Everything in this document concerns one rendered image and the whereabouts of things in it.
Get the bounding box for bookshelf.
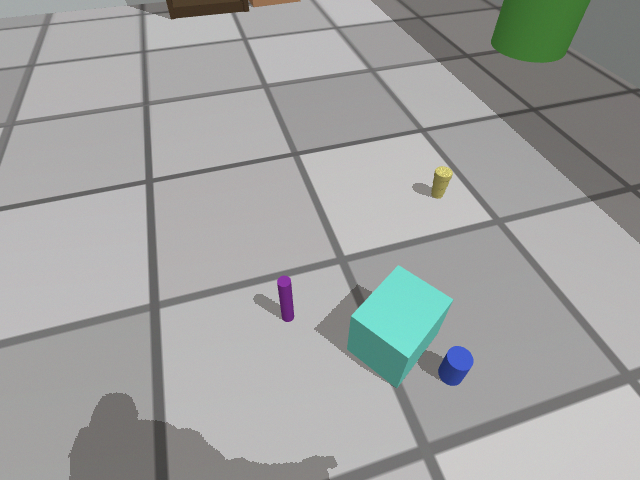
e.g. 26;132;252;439
166;0;249;19

